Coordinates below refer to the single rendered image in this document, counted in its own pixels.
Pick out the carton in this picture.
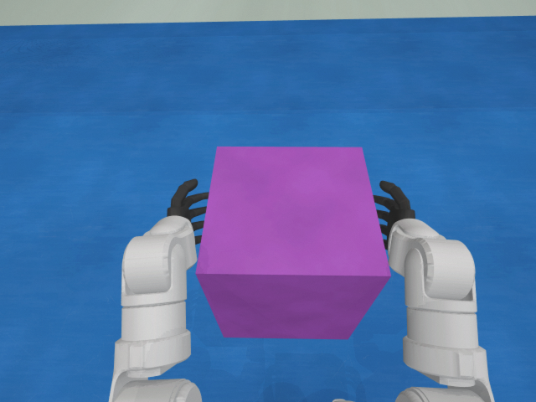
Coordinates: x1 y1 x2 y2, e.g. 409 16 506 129
195 147 391 339

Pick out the right robot hand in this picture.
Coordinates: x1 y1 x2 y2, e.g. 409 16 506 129
373 181 415 250

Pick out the left robot upper arm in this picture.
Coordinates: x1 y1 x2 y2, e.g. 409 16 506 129
114 379 202 402

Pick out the robot left forearm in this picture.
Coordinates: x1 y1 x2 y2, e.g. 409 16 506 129
109 215 197 402

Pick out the robot right forearm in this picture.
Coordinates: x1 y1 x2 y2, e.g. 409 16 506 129
388 219 495 402

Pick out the left robot hand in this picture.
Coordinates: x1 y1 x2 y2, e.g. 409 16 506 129
167 179 209 244

